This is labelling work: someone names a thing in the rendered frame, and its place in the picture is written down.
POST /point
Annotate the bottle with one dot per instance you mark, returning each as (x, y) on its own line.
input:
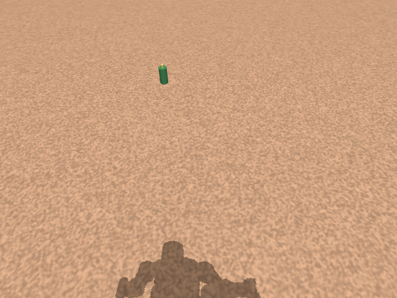
(163, 74)

